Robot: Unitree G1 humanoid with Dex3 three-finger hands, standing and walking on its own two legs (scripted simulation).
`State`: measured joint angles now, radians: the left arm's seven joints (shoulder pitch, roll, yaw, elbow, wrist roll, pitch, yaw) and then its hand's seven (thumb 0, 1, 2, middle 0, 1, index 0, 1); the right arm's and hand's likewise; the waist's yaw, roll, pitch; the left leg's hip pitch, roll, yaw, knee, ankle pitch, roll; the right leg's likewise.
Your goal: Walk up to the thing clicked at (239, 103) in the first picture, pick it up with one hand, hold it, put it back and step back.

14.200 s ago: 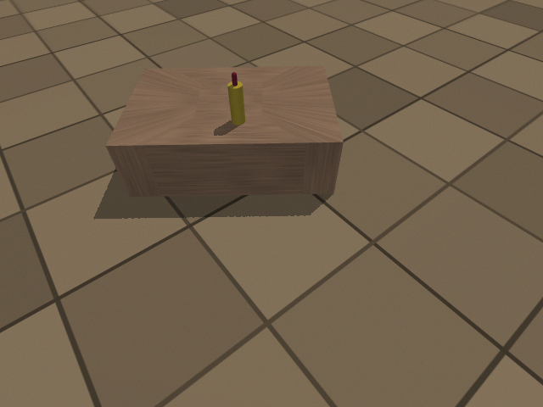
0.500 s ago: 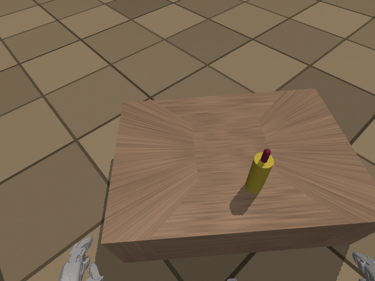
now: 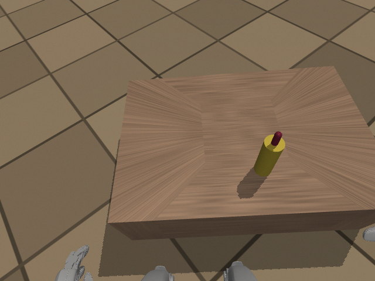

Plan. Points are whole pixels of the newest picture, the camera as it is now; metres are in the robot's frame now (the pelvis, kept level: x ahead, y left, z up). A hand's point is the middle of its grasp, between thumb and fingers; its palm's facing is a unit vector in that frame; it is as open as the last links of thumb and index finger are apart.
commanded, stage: go down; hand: right
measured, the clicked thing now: (269, 153) +0.54 -0.24 -0.25
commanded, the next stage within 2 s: approach in 0.74 s
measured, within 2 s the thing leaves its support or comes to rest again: neither
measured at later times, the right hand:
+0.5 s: hand out of the picture +0.34 -0.40 -0.01, palm faces +0.23 +0.96 -0.14, open 17.2 cm
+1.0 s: hand out of the picture +0.38 -0.42 -0.01, palm faces +0.25 +0.96 -0.10, open 17.5 cm
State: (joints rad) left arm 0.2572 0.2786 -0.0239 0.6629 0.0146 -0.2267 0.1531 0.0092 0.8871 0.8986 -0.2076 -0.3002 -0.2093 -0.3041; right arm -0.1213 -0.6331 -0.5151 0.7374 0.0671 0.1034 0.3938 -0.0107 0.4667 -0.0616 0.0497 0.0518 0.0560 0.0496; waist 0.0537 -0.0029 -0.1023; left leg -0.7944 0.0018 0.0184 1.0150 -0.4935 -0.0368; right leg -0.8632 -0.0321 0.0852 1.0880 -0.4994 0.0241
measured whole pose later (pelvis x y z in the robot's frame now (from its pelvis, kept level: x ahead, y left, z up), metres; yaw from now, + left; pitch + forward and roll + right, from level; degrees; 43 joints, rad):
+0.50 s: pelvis -0.01 +0.00 -0.01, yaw +1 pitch +21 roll +4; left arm 0.29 0.31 -0.07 0.67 0.04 -0.15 0.08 0.01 0.92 0.90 -0.20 -0.30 -0.21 -0.30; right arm -0.48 -0.84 -0.68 1.20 0.06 -0.24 0.53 -0.01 0.46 -0.05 0.06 0.04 0.06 0.04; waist 0.08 0.04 -0.08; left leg -0.94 -0.01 0.01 1.07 -0.49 -0.04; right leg -1.01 -0.04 0.08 1.15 -0.50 0.02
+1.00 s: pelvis -0.02 -0.02 -0.03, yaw +2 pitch +24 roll +6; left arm 0.29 0.32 -0.10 0.64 0.04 -0.10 0.02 0.00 0.91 0.90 -0.20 -0.30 -0.20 -0.30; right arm -0.63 -0.93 -0.71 1.30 0.08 -0.34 0.56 -0.01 0.54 -0.04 0.05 0.05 0.06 0.04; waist 0.10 0.04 -0.10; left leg -1.06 -0.01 0.02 1.14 -0.50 -0.05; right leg -1.14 -0.04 0.09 1.25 -0.53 0.00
